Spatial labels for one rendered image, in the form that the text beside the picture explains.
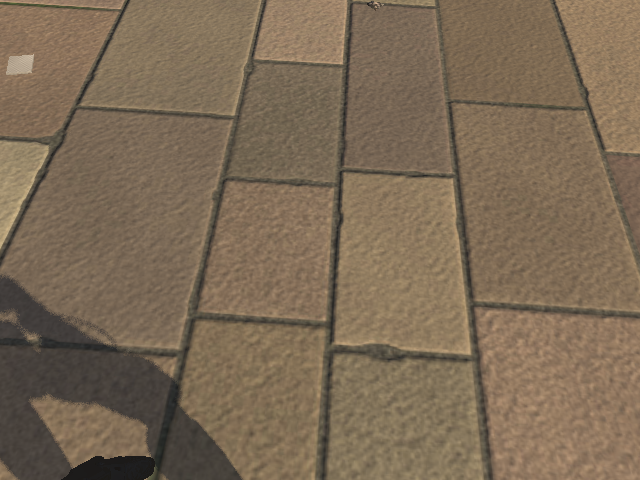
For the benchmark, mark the left robot hand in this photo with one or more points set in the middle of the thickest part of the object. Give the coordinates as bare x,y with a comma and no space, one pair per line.
117,468

